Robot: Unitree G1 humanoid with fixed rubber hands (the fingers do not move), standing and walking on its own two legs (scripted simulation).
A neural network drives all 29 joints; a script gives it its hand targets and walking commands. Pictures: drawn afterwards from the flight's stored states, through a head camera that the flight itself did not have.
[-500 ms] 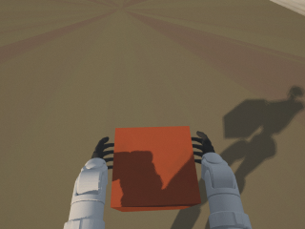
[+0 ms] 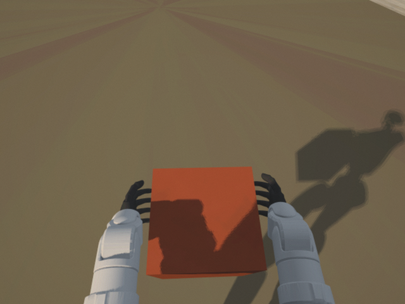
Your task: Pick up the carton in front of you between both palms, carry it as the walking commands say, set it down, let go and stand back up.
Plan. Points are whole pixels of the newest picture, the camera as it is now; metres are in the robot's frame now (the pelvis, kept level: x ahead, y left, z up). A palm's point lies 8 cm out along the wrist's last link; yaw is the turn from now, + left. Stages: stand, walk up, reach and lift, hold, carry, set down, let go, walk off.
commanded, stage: carry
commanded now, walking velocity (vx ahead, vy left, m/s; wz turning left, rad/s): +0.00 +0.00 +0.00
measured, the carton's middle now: (202, 228) +0.30 +0.00 -0.06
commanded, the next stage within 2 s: hold in 0.06 s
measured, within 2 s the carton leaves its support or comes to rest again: neither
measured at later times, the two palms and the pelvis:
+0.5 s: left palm (122, 227) +0.26 +0.16 +0.03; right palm (266, 202) +0.30 -0.13 +0.04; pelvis -0.02 -0.03 +0.00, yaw +9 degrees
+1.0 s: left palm (138, 239) +0.33 +0.17 -0.17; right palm (242, 229) +0.35 -0.11 -0.16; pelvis -0.05 -0.02 -0.08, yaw +9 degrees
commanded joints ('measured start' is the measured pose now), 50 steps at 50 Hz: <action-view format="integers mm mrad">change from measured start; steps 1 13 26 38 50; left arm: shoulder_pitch -527 -539 -923 -924 -1071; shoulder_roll -916 -929 -864 -647 -803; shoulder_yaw -557 -527 -171 33 -388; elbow -134 -88 369 568 364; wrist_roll -284 -264 -64 103 -110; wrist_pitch -76 -115 -242 -516 -644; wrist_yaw -260 -270 -357 -311 -277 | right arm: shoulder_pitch -418 -398 -782 -766 -949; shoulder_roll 952 946 1057 864 973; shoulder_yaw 556 540 235 -26 398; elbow -49 -69 374 484 289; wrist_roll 265 231 94 -83 99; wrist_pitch -30 -50 -123 -424 -579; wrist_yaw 259 268 283 129 141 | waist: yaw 0 -21 -2 -44 -32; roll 0 26 -41 -14 51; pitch -246 -127 -9 -256 -1058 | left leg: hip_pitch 6 114 -119 -494 -653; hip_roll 123 -92 -112 -166 -192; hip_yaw -118 -282 -240 -233 -205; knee -116 -229 -107 167 489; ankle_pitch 162 261 -135 96 337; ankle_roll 4 -10 43 25 -43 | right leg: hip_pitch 162 407 302 40 -278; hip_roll -86 187 146 172 233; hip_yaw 102 229 259 262 190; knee -44 -105 -80 197 574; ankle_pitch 139 164 -268 147 309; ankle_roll -11 -17 11 25 47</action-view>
